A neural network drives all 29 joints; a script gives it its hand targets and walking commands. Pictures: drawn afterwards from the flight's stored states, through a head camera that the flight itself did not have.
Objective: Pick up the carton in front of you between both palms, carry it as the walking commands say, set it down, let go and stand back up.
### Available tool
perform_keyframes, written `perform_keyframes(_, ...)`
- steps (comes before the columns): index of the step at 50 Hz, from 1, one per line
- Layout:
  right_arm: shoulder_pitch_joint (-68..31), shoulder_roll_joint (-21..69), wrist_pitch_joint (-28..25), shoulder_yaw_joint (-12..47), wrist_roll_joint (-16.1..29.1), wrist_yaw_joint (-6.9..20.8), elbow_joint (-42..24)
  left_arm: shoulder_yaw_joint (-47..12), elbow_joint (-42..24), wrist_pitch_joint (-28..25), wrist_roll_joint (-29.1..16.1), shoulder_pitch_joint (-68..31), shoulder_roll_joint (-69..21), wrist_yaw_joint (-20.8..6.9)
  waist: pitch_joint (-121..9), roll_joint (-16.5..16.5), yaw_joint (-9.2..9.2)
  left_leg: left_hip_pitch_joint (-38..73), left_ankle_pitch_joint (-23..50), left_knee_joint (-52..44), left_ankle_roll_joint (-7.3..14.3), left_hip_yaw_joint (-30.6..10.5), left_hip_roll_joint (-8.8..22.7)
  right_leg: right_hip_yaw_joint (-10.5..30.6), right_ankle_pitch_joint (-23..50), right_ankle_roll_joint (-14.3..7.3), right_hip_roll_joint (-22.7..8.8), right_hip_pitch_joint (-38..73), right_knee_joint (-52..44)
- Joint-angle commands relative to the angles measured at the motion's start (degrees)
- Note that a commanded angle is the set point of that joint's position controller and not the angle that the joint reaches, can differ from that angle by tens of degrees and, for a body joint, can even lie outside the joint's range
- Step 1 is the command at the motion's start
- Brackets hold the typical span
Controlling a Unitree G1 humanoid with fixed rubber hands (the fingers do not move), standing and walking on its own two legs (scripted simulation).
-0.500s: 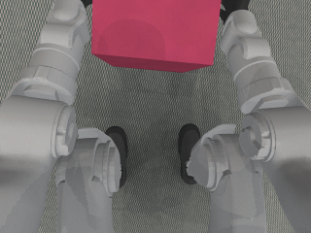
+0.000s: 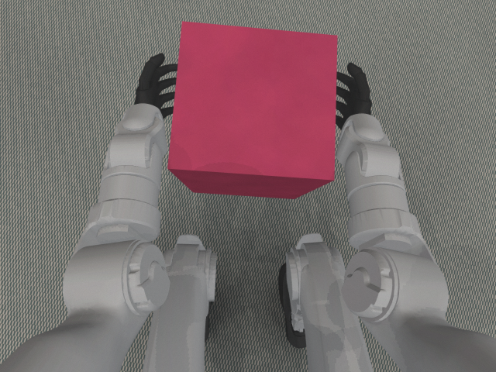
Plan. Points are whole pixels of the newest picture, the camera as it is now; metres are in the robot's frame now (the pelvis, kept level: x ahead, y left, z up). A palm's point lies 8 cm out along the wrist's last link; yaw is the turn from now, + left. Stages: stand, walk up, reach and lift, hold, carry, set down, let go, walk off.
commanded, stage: reach and lift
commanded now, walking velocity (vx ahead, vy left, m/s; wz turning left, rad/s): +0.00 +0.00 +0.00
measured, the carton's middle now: (250, 129) +0.50 +0.01 -0.14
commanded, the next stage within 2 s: none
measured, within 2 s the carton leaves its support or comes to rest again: neither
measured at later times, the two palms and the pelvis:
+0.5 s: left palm (108, 82) +0.47 +0.15 +0.08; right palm (412, 88) +0.47 -0.15 +0.08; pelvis +0.03 +0.00 +0.12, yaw +0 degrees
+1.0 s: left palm out of the picture +0.42 +0.15 +0.24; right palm out of the picture +0.43 -0.15 +0.24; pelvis +0.08 +0.00 +0.26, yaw +1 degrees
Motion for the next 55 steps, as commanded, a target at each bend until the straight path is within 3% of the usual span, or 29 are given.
perform_keyframes(1,-38.5,57.7,0.4,27.0,6.3,15.4,1.5,-20.4,0.4,-0.4,-4.8,-33.2,-58.1,-14.0,-51.4,0.8,0.87,30.8,1.7,-13.4,2.3,7.2,-6.3,-5.9,2.4,-1.0,6.9,27.8,-14.7)
perform_keyframes(6,-35.3,60.6,1.4,29.6,6.9,16.0,-0.1,-22.6,-2.6,0.5,-5.1,-30.9,-60.5,-14.8,-57.1,-0.4,1.14,36.4,4.1,-17.1,2.2,7.4,-6.5,-5.9,4.6,-0.3,6.9,34.7,-18.7)
perform_keyframes(15,-26.9,64.2,2.2,38.6,10.6,16.7,-6.4,-32.7,-10.4,1.9,-9.6,-23.6,-66.6,-14.6,-62.0,1.8,0.47,50.1,12.5,-23.3,0.8,6.0,-6.6,-5.3,12.2,-0.1,7.2,43.2,-24.0)
perform_keyframes(21,-20.2,65.0,2.3,40.8,11.1,17.0,-6.9,-35.5,-11.7,1.9,-10.2,-17.3,-68.8,-13.7,-56.6,2.5,0.19,56.5,12.7,-28.9,0.5,4.6,-6.7,-4.3,12.0,-0.5,7.1,47.2,-29.2)
perform_keyframes(35,-5.7,66.7,1.5,40.8,8.4,17.3,-5.6,-35.5,-11.8,0.7,-8.2,-3.7,-70.1,-13.1,-42.6,0.9,0.53,71.8,13.1,-44.1,1.4,1.7,-6.0,-0.9,12.8,-1.3,6.1,63.8,-44.8)
perform_keyframes(55,14.7,66.8,5.0,46.1,7.7,17.7,-11.9,-40.8,-19.4,4.1,-8.2,16.2,-69.7,-14.0,-24.2,0.3,1.04,101.0,26.2,-69.1,2.3,-1.6,-3.7,3.3,26.8,-2.1,3.2,96.4,-70.1)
